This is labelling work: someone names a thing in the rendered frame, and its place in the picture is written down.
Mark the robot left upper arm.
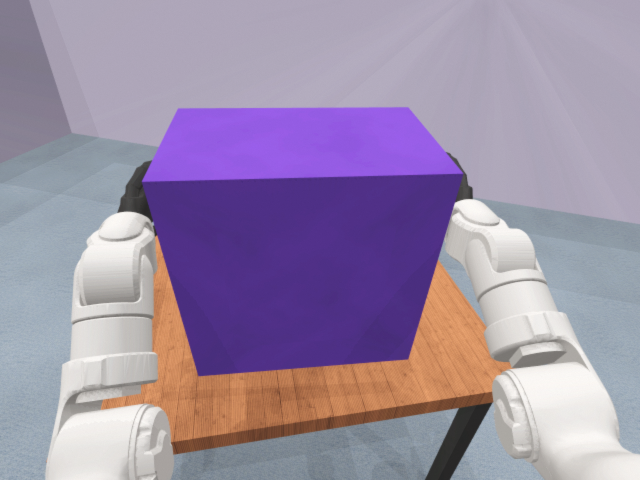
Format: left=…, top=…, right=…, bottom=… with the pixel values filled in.
left=48, top=403, right=174, bottom=480

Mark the right robot forearm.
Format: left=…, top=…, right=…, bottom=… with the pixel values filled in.
left=444, top=199, right=620, bottom=441

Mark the left robot hand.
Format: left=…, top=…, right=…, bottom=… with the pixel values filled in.
left=117, top=160, right=157, bottom=236

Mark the robot right upper arm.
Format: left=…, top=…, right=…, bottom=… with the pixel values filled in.
left=492, top=362, right=640, bottom=480

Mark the table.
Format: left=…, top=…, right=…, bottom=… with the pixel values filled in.
left=46, top=236, right=516, bottom=480

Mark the carton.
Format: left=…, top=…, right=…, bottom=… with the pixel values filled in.
left=142, top=107, right=463, bottom=376

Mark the left robot forearm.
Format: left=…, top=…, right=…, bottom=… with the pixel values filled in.
left=45, top=212, right=158, bottom=480

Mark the right robot hand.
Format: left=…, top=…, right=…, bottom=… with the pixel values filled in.
left=446, top=152, right=473, bottom=203

